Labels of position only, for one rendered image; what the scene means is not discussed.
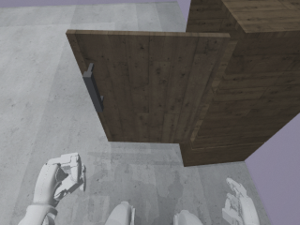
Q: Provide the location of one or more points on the robot thigh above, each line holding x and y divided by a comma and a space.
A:
122, 214
185, 218

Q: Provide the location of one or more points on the robot right hand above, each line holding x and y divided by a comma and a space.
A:
244, 211

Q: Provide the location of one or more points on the robot left forearm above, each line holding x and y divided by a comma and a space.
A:
39, 214

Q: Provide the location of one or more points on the robot left hand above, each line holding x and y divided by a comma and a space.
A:
72, 176

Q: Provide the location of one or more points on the handle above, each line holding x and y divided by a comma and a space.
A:
92, 88

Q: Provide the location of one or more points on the robot right thigh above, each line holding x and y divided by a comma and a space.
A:
185, 218

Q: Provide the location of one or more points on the cupboard door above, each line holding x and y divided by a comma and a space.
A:
154, 83

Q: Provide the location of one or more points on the robot left thigh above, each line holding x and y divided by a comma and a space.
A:
122, 214

